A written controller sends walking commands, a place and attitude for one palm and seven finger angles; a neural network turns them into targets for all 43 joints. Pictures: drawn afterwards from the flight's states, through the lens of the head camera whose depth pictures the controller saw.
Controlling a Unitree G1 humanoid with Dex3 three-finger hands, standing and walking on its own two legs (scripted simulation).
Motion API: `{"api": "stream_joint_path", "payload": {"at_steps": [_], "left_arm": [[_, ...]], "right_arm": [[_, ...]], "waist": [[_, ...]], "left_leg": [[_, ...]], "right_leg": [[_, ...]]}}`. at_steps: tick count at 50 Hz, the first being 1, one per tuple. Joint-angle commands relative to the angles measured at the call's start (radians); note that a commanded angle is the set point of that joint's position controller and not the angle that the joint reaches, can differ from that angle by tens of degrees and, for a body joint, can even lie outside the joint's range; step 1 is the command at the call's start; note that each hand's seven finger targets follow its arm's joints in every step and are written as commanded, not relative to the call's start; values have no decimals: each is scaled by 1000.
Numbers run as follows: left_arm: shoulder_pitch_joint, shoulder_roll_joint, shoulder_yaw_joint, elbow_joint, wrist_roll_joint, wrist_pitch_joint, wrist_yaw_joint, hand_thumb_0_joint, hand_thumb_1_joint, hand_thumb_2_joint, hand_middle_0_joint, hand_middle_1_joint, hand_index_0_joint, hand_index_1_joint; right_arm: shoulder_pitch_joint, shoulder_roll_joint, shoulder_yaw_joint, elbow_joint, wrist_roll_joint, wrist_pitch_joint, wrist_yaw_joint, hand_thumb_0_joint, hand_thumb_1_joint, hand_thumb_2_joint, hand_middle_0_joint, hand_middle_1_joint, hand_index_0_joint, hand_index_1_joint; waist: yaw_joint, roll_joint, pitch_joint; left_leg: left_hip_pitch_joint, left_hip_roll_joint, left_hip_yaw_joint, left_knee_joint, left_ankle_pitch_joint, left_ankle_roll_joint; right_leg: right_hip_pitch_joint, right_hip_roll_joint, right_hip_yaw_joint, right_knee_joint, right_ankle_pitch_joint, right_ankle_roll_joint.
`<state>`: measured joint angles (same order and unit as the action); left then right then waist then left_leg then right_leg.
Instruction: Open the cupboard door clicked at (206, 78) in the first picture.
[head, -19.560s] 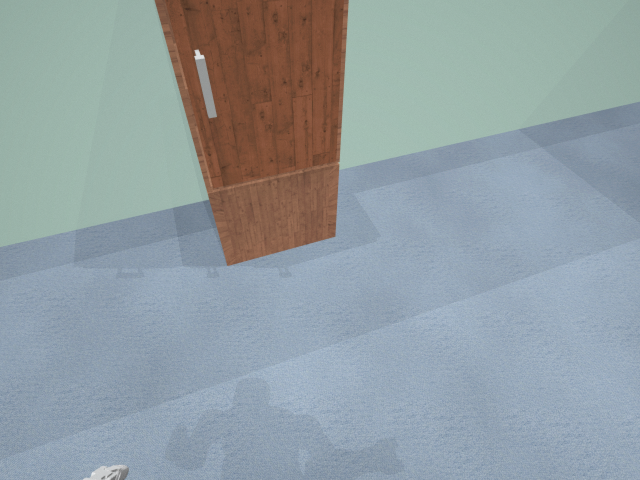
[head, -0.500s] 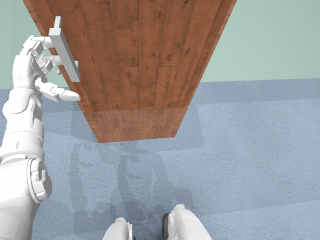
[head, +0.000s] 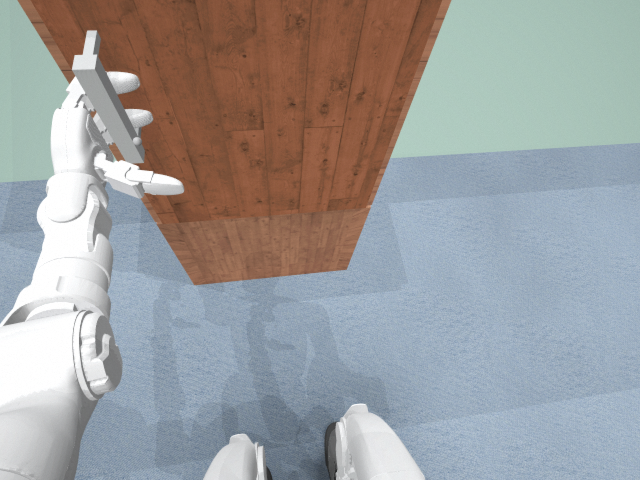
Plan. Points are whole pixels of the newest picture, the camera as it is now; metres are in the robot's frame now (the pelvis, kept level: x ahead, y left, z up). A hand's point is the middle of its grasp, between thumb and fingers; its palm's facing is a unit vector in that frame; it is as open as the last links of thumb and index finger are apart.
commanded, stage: slide the fingers in behind the handle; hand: left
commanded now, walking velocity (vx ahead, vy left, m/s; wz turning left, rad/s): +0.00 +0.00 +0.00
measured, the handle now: (115, 103) +0.56 +0.20 +0.08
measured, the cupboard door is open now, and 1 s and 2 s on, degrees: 0 0 29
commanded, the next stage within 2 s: close the thumb around the handle in 0.38 s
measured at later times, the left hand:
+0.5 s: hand (139, 139) +0.52 +0.18 +0.07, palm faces +0.04 -1.00 -0.03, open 14.0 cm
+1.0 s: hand (139, 138) +0.52 +0.18 +0.07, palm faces +0.05 -1.00 -0.02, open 7.3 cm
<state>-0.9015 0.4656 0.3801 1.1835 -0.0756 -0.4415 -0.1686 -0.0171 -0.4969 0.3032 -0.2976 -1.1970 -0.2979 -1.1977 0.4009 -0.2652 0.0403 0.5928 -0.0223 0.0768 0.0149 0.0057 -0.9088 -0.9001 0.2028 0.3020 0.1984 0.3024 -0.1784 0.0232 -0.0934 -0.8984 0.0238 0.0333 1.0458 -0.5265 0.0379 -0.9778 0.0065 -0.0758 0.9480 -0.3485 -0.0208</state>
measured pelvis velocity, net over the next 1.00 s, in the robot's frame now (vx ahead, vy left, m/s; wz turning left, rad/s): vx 0.01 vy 0.00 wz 0.00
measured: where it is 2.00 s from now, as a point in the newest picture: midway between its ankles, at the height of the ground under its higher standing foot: outside the picture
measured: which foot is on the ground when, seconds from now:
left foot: down 0.00-1.00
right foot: down 0.00-1.00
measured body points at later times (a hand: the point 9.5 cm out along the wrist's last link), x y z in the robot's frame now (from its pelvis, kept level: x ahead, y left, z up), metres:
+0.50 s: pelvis +0.00 +0.00 +0.00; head +0.14 +0.01 +0.43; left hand +0.51 +0.23 +0.07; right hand +0.01 -0.27 -0.11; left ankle -0.02 +0.09 -0.67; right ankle +0.05 -0.11 -0.67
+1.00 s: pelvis +0.01 +0.00 +0.00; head +0.14 +0.02 +0.43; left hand +0.51 +0.23 +0.07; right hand +0.01 -0.26 -0.11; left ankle -0.02 +0.09 -0.67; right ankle +0.05 -0.11 -0.67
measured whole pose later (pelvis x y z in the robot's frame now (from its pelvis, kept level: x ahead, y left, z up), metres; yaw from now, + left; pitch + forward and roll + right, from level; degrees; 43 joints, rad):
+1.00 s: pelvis +0.01 +0.00 +0.00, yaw +0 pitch +22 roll -3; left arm -0.89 0.44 0.36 1.16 -0.09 -0.44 -0.15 0.00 0.48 0.72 -0.36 -1.30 -0.34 -1.30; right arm 0.40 -0.27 0.03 0.60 -0.02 0.08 0.02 0.01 -0.91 -0.90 0.20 0.30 0.20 0.30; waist -0.17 0.03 -0.10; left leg -0.89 0.02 0.03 1.04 -0.53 0.04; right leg -0.97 0.01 -0.08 0.94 -0.36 -0.02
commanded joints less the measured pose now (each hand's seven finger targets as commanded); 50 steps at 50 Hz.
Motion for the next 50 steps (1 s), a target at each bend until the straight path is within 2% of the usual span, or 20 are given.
{"api": "stream_joint_path", "payload": {"at_steps": [1, 6, 8, 12, 13, 18, 19, 23, 24, 25, 28, 29, 32, 34, 39, 41, 43, 47, 49, 50], "left_arm": [[-452, 221, 4, -229, -10, -80, -9, 0, -500, 300, -300, -1200, -300, -1200], [-460, 211, -5, -202, -14, -69, -10, 0, -500, 300, -300, -1200, -300, -1200], [-461, 222, 2, -207, -11, -71, -12, 0, -500, 300, -300, -1200, -300, -1200], [-463, 205, -6, -199, -18, -67, -14, 0, -500, 300, -300, -1200, -300, -1200], [-466, 219, 2, -202, -15, -69, -14, 0, -500, 300, -300, -1200, -300, -1200], [-471, 184, -26, -211, -15, -72, -11, 0, -500, 300, -300, -1200, -300, -1200], [-475, 194, -19, -196, -13, -69, -9, 0, -500, 300, -300, -1200, -300, -1200], [-485, 205, -14, -209, -10, -68, -8, 0, -500, 300, -300, -1200, -300, -1200], [-472, 211, 0, -205, -16, -67, -7, 0, -500, 300, -300, -1200, -300, -1200], [-452, 230, 13, -203, -13, -66, -7, 0, -444, 324, -304, -1206, -304, -1206], [-477, 179, -24, -226, -18, -71, -10, 0, -276, 396, -316, -1224, -316, -1224], [-456, 206, 0, -224, -18, -72, -6, 0, -220, 420, -320, -1230, -320, -1230], [-455, 160, -32, -225, -19, -71, -5, 0, -52, 492, -332, -1248, -332, -1248], [-458, 193, -9, -218, -17, -70, -1, 0, 60, 540, -340, -1260, -340, -1260], [-443, 197, -4, -218, -16, -71, -1, 0, 340, 660, -360, -1290, -360, -1290], [-442, 187, -12, -214, -12, -69, -1, 0, 452, 708, -368, -1302, -368, -1302], [-453, 180, -14, -238, -17, -76, 0, 0, 564, 756, -376, -1314, -376, -1314], [-431, 148, -29, -265, -26, -85, 2, 0, 788, 852, -392, -1338, -392, -1338], [-411, 174, -13, -238, -21, -82, 1, 0, 900, 900, -400, -1350, -400, -1350], [-430, 150, -37, -249, -19, -83, 1, 0, 900, 900, -400, -1350, -400, -1350]], "right_arm": [[171, -179, -66, -37, -5, -22, -11, 0, -900, -900, 200, 300, 200, 300], [174, -181, -66, -29, -2, -22, -13, 0, -900, -900, 200, 300, 200, 300], [179, -181, -66, -29, -2, -23, -15, 0, -900, -900, 200, 300, 200, 300], [182, -182, -65, -28, -4, -24, -15, 0, -900, -900, 200, 300, 200, 300], [179, -182, -66, -26, -4, -22, -15, 0, -900, -900, 200, 300, 200, 300], [179, -180, -67, -26, -5, -24, -10, 0, -900, -900, 200, 300, 200, 300], [181, -182, -69, -20, -5, -23, -12, 0, -900, -900, 200, 300, 200, 300], [181, -182, -66, -25, -5, -23, -12, 0, -900, -900, 200, 300, 200, 300], [183, -183, -68, -25, -5, -23, -12, 0, -900, -900, 200, 300, 200, 300], [184, -184, -68, -26, -5, -21, -13, 0, -900, -900, 200, 300, 200, 300], [179, -178, -69, -26, -5, -20, -9, 0, -900, -900, 200, 300, 200, 300], [183, -181, -70, -25, -5, -18, -9, 0, -900, -900, 200, 300, 200, 300], [181, -176, -70, -30, -5, -17, -6, 0, -900, -900, 200, 300, 200, 300], [184, -181, -71, -23, -6, -15, -6, 0, -900, -900, 200, 300, 200, 300], [180, -178, -69, -27, -4, -13, -7, 0, -900, -900, 200, 300, 200, 300], [180, -176, -70, -26, -5, -13, -8, 0, -900, -900, 200, 300, 200, 300], [182, -176, -71, -24, -6, -14, -7, 0, -900, -900, 200, 300, 200, 300], [182, -175, -76, -29, -8, -14, -3, 0, -900, -900, 200, 300, 200, 300], [180, -178, -75, -21, -6, -10, -3, 0, -900, -900, 200, 300, 200, 300], [178, -174, -74, -23, -5, -10, -1, 0, -900, -900, 200, 300, 200, 300]], "waist": [[-6, 108, -511], [-20, 71, -478], [-12, 107, -495], [-24, 88, -473], [-15, 104, -488], [-20, 121, -504], [-31, 83, -485], [-21, 116, -502], [-21, 95, -506], [-14, 91, -513], [-24, 117, -516], [-11, 113, -519], [-20, 119, -505], [-17, 99, -496], [-12, 97, -497], [-14, 86, -497], [-11, 131, -518], [-9, 116, -534], [-2, 110, -507], [-11, 104, -501]], "left_leg": [[210, -16, -75, -131, 414, -21], [178, -17, -73, -133, 378, -14], [199, -18, -76, -134, 403, -17], [196, -17, -78, -132, 412, -15], [200, -16, -81, -131, 413, -19], [231, -16, -83, -125, 439, -21], [213, -14, -84, -123, 422, -18], [214, -17, -83, -126, 428, -20], [217, -16, -82, -124, 434, -18], [213, -15, -80, -124, 451, -18], [251, -11, -86, -118, 481, -24], [251, -11, -89, -121, 492, -26], [263, -10, -89, -119, 507, -25], [246, -10, -89, -124, 484, -26], [235, -12, -86, -125, 487, -25], [229, -12, -87, -128, 479, -25], [274, -10, -90, -123, 519, -30], [307, -4, -96, -121, 577, -34], [288, -4, -96, -125, 557, -38], [280, -5, -93, -128, 539, -34]], "right_leg": [[352, 26, 57, -69, 281, 0], [354, 26, 59, -80, 267, 4], [352, 26, 56, -73, 279, 0], [343, 27, 53, -75, 287, 0], [340, 25, 54, -71, 281, 0], [323, 27, 50, -68, 289, 0], [320, 26, 51, -71, 282, 3], [330, 25, 51, -65, 290, 0], [338, 26, 52, -69, 296, 2], [354, 26, 54, -67, 314, 1], [316, 28, 46, -62, 315, 1], [330, 29, 46, -61, 320, 0], [308, 31, 41, -60, 321, -2], [322, 31, 44, -63, 312, 0], [337, 30, 45, -62, 323, 0], [340, 29, 44, -62, 319, 0], [317, 29, 41, -59, 326, -1], [317, 33, 35, -57, 346, -2], [313, 32, 35, -58, 332, -2], [320, 33, 37, -63, 331, 0]]}}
